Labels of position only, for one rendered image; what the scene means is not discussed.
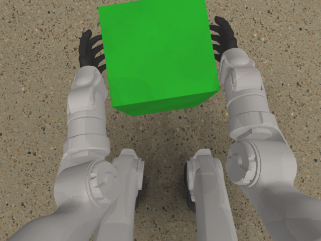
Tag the robot right hand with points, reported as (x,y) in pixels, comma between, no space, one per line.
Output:
(226,38)

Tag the right robot forearm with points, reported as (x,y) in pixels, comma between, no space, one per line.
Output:
(246,99)

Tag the robot left shin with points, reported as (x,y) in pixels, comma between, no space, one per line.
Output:
(125,152)

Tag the robot left hand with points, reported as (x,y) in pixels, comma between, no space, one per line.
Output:
(87,54)

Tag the robot left upper arm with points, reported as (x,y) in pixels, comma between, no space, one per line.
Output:
(83,194)

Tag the robot right upper arm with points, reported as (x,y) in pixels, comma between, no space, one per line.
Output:
(265,171)

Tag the robot shin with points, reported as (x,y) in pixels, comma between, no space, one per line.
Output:
(216,160)
(125,152)

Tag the robot right shin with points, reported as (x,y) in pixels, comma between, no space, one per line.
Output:
(216,160)

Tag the left robot forearm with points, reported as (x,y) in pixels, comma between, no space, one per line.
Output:
(86,119)

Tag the carton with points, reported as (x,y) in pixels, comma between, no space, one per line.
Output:
(159,55)

